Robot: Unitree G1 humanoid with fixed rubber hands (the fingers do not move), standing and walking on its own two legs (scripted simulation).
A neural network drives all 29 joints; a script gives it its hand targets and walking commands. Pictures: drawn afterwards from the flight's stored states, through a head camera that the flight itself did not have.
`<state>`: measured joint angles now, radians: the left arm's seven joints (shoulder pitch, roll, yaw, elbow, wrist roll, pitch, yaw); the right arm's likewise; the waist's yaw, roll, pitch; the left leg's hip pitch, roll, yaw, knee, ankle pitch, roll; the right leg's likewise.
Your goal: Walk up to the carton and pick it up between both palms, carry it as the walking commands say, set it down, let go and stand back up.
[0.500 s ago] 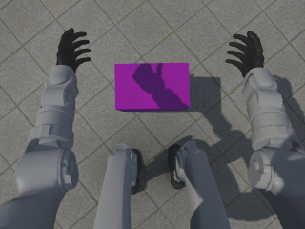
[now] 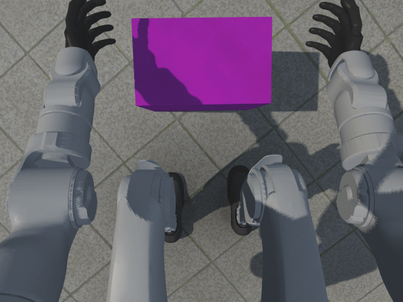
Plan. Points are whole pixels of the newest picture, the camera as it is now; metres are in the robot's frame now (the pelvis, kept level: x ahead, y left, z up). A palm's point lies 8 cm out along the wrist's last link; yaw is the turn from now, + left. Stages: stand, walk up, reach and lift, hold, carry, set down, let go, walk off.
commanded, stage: reach and lift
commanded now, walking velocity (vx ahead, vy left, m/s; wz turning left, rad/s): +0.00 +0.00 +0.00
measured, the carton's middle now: (201, 73) +0.51 +0.00 -0.32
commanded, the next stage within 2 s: none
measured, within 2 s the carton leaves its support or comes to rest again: neither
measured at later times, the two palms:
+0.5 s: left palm (108, 63) +0.52 +0.19 -0.25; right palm (312, 66) +0.50 -0.23 -0.25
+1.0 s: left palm (115, 64) +0.51 +0.18 -0.24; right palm (303, 64) +0.50 -0.21 -0.24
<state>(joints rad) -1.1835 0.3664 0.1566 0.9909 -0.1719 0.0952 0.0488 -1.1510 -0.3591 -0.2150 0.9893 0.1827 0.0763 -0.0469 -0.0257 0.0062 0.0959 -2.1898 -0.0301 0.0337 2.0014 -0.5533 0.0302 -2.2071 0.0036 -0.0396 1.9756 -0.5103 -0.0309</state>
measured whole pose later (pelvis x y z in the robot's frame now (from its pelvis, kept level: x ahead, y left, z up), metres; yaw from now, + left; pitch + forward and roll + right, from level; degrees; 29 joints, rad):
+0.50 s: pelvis -0.01 +0.00 -0.07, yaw +0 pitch +34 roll +0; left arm -1.32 0.43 0.05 1.09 -0.29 0.03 0.08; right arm -1.29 -0.43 -0.07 1.08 0.32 0.01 -0.08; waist -0.03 0.01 0.38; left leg -2.28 -0.02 0.05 2.26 -0.58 0.04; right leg -2.30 -0.01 -0.05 2.23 -0.53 -0.04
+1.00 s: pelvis -0.01 +0.00 -0.06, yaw +0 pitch +35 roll +0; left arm -1.33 0.38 0.03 1.14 -0.28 0.01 0.11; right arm -1.33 -0.37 -0.05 1.16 0.31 0.00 -0.10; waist -0.03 0.00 0.34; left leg -2.27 -0.02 0.05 2.23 -0.57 0.04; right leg -2.30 0.00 -0.05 2.20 -0.52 -0.04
